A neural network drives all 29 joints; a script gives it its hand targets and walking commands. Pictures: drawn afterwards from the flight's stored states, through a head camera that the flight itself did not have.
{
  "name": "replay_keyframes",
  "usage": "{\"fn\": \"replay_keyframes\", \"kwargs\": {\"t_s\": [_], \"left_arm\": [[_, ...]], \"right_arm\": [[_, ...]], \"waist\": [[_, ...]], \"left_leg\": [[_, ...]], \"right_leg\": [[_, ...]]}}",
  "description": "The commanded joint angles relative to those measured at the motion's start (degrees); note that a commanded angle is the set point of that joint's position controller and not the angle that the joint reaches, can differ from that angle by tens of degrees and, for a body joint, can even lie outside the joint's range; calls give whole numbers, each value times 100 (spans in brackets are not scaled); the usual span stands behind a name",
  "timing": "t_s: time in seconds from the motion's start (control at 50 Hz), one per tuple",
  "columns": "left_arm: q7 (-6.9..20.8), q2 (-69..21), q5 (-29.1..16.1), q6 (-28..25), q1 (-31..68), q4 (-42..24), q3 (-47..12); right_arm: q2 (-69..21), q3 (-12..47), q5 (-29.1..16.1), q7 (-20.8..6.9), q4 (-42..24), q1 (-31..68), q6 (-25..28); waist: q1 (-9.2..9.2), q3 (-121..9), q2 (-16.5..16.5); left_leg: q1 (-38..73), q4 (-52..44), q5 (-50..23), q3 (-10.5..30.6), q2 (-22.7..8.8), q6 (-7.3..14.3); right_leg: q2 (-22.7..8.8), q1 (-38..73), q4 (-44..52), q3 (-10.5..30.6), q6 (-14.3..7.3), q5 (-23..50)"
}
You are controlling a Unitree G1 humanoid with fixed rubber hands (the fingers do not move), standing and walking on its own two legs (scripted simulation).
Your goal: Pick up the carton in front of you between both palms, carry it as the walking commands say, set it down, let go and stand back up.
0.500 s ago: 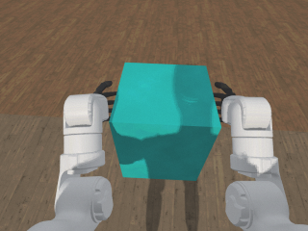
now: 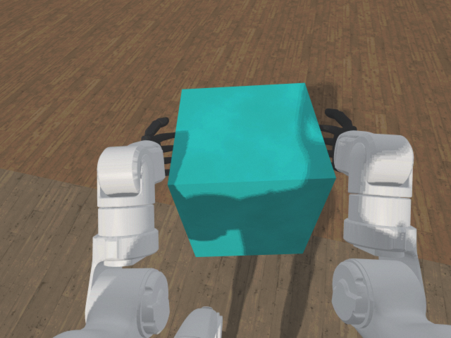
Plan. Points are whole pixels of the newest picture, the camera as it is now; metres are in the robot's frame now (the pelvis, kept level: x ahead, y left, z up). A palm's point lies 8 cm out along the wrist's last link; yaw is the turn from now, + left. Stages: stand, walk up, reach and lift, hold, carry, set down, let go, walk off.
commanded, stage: carry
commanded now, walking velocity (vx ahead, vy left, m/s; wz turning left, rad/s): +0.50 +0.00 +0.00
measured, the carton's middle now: (246, 176) +0.39 +0.03 +0.07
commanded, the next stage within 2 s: none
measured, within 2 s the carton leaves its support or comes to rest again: neither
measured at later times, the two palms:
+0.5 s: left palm (198, 28) +0.68 +0.15 +0.20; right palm (343, 34) +0.65 -0.15 +0.20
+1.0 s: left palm out of the picture +0.96 +0.17 +0.24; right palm out of the picture +0.98 -0.13 +0.24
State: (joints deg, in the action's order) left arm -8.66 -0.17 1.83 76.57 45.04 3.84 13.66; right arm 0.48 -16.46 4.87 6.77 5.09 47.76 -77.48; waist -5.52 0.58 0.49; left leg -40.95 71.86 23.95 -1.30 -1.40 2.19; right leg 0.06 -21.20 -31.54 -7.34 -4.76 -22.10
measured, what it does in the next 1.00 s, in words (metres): climbs: left foot, then right foot 0.04 m higher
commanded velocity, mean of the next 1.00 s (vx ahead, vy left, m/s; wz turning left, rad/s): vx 0.50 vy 0.00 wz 0.00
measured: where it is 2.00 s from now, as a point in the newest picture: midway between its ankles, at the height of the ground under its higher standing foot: (256, 148)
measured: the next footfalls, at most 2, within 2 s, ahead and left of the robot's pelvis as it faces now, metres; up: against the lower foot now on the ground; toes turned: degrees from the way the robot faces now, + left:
left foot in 0.18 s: +0.31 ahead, +0.12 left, +0.03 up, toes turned +5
right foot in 0.60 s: +0.55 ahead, -0.09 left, +0.06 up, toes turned -7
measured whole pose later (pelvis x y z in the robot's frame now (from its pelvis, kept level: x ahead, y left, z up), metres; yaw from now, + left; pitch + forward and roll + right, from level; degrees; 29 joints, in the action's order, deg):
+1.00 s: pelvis +0.59 +0.01 +0.06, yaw +0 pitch +5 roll +1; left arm -8.7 0.0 2.8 76.8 48.6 4.9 14.8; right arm 0.7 -16.9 5.1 6.9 4.5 49.3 -77.5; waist -3.0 -2.9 -0.7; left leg -35.2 37.0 15.5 -6.9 -1.2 2.1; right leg -2.0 -10.9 -29.4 -6.4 -1.4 -30.0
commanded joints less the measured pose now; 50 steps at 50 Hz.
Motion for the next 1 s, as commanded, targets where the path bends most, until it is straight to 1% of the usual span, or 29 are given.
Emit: {"fn": "replay_keyframes", "kwargs": {"t_s": [0.0, 0.06, 0.1, 0.12, 0.16, 0.18, 0.2, 0.22, 0.24, 0.26, 0.28, 0.32, 0.4, 0.44, 0.48, 0.54, 0.58, 0.6, 0.62, 0.64, 0.66, 0.68, 0.7, 0.74, 0.8, 0.86, 0.92, 0.94, 0.98], "left_arm": [[1506, -6334, -3000, -163, 5371, -1249, -3593], [1504, -6055, -2797, -78, 4935, -923, -3514], [1518, -5915, -2632, -33, 4745, -608, -3446], [1526, -5872, -2560, -17, 4677, -432, -3407], [1544, -5881, -2463, 3, 4555, -63, -3313], [1560, -5842, -2390, 0, 4512, 100, -3238], [1584, -5974, -2375, 6, 4514, 197, -3122], [1583, -5949, -2316, -26, 4756, 226, -3126], [1553, -6053, -2271, -57, 4772, 237, -3062], [1506, -6037, -2216, -83, 4693, 172, -2986], [1451, -6083, -2169, -101, 4646, 109, -2942], [1318, -6039, -2068, -125, 4633, -118, -2855], [1088, -5810, -1915, -127, 4614, -546, -2949], [1040, -5636, -1811, -77, 4454, -545, -2996], [1059, -5534, -1760, -33, 4279, -368, -3050], [1178, -5572, -1808, 3, 4150, 30, -3094], [1275, -5712, -1870, -32, 4037, 391, -3033], [1326, -5792, -1923, -69, 3821, 590, -2971], [1352, -5762, -1913, -170, 3963, 549, -2964], [1393, -5950, -2053, -194, 4187, 400, -3003], [1431, -6098, -2254, -206, 4577, 32, -3138], [1463, -6295, -2508, -227, 4941, -297, -3301], [1478, -6438, -2708, -250, 5265, -634, -3422], [1481, -6549, -2952, -250, 5595, -1051, -3502], [1472, -6407, -3015, -185, 5484, -1276, -3518], [1466, -6147, -2863, -82, 5085, -1079, -3485], [1500, -5950, -2615, -14, 4734, -598, -3407], [1515, -5918, -2546, -3, 4667, -415, -3375], [1541, -5931, -2452, 4, 4562, -40, -3298]], "right_arm": [[-5711, 3272, -2038, -883, -678, 4107, 227], [-5520, 3320, -1967, -872, -501, 3907, 150], [-5490, 3333, -1976, -926, -245, 3810, 103], [-5515, 3333, -2004, -967, -101, 3794, 86], [-5609, 3276, -2072, -1062, 299, 3661, 86], [-5653, 3221, -2132, -1115, 463, 3537, 100], [-5572, 3160, -2096, -1142, 562, 3540, 175], [-5810, 3214, -2221, -1184, 480, 3745, 203], [-5986, 3290, -2430, -1229, 186, 4085, 217], [-6259, 3461, -2684, -1271, -81, 4430, 241], [-6411, 3561, -2912, -1302, -395, 4766, 274], [-6606, 3681, -3211, -1324, -882, 5211, 302], [-6427, 3662, -3287, -1306, -1210, 5172, 230], [-6260, 3641, -3197, -1299, -1091, 4925, 159], [-6123, 3619, -3058, -1312, -787, 4630, 109], [-6048, 3547, -2849, -1350, -264, 4324, 90], [-6095, 3466, -2742, -1368, 74, 4106, 110], [-6075, 3404, -2677, -1388, 145, 4162, 133], [-6207, 3373, -2677, -1415, 168, 4281, 142], [-6191, 3351, -2629, -1404, 87, 4526, 183], [-6268, 3334, -2591, -1361, 39, 4564, 216], [-6215, 3267, -2529, -1302, -66, 4489, 237], [-6205, 3234, -2467, -1234, -161, 4445, 247], [-6106, 3187, -2359, -1090, -395, 4360, 255], [-5873, 3241, -2210, -926, -694, 4271, 230], [-5654, 3315, -2104, -873, -649, 4086, 147], [-5584, 3338, -2065, -940, -274, 3888, 82], [-5606, 3337, -2085, -985, -123, 3867, 68], [-5725, 3286, -2141, -1093, 258, 3794, 67]], "waist": [[151, -3030, -628], [128, -2801, -819], [141, -2635, -868], [222, -2608, -919], [749, -3082, -619], [1064, -3585, -178], [1087, -3973, 1523], [1142, -3509, 1572], [1033, -3232, 964], [1047, -3135, 280], [982, -3072, 78], [822, -3111, 369], [909, -3013, 559], [947, -2876, 586], [952, -2701, 678], [825, -2516, 843], [337, -3007, 649], [-33, -3590, 215], [-52, -3926, -1623], [-78, -3540, -1713], [20, -3269, -1070], [31, -3205, -372], [110, -3126, -172], [236, -3247, -501], [208, -3190, -669], [140, -2979, -781], [160, -2729, -896], [209, -2668, -937], [640, -2899, -732]], "left_leg": [[-729, -854, -148, -33, -232, -70], [-16, -2238, -659, -278, -162, -85], [571, -3002, -705, -734, 115, -29], [1023, -3329, -653, -994, 299, 28], [3201, -4064, -981, -1387, 651, 221], [4790, -4101, -516, -210, -142, 379], [5833, -4791, -72, 3099, -1689, 1242], [5990, -5216, -1170, 3978, -1852, 1491], [5806, -4808, -2048, 3423, -1851, 1503], [5497, -4574, -2736, 2861, -1718, 1366], [5226, -4572, -2635, 2422, -1585, 1167], [4965, -4785, -1853, 1941, -1407, 930], [4946, -5089, -1538, 1535, -1431, 1127], [4854, -5174, -1665, 1172, -1366, 1108], [4607, -5207, -2079, 745, -1246, 972], [4244, -4897, -3110, 180, -1097, 700], [3574, -3368, -4638, -548, -874, 288], [2564, -2202, -3511, -593, -738, -11], [773, -602, -1373, -500, 137, -311], [-333, 447, 643, 72, 545, -234], [-750, 1128, 572, 359, 253, -57], [-799, 1199, 426, 351, 79, 9], [-774, 904, 259, 404, -55, 58], [-505, 374, 28, 318, -119, 64], [-611, -341, 51, 77, -144, -36], [-187, -1811, -343, -105, -208, -113], [720, -3125, -793, -667, 121, -91], [1073, -3449, -887, -871, 243, -49], [2649, -4290, -1258, -1332, 584, 100]], "right_leg": [[-1516, 2844, 1018, 1957, -958, 1488], [-1368, 2534, 1068, 1367, -802, 1862], [-1270, 2358, 974, 1015, -652, 2360], [-1226, 2224, 788, 842, -554, 2787], [-922, 1530, -782, 101, -119, 4193], [-831, 498, -1907, 47, 181, 2786], [46, -1174, -3433, 99, 472, 825], [400, -2368, -4426, 588, 422, -886], [117, -2787, -5084, 878, 247, -786], [-44, -2844, -5178, 888, 210, -599], [-180, -2834, -4918, 923, 178, -378], [-264, -2612, -4459, 870, 150, -131], [-355, -2879, -3774, 588, 223, -92], [-438, -2719, -2987, 487, 259, 91], [-355, -2220, -2092, 267, 245, 307], [126, -1119, -956, -400, 161, 320], [542, 1120, -134, -813, -38, 709], [-194, 2758, -74, 323, -242, 185], [-1720, 3706, 676, 3688, -1057, -304], [-1915, 3912, 1165, 4706, -1384, 696], [-1935, 3793, 750, 4130, -1386, 1509], [-1842, 3436, 479, 3530, -1233, 2125], [-1702, 3121, 467, 3095, -1022, 2102], [-1522, 2851, 631, 2518, -776, 1467], [-1518, 2815, 860, 2156, -915, 1372], [-1415, 2606, 983, 1580, -858, 1604], [-1250, 2295, 932, 1002, -612, 2236], [-1215, 2191, 823, 868, -523, 2453], [-981, 1762, -335, 254, -191, 3697]]}}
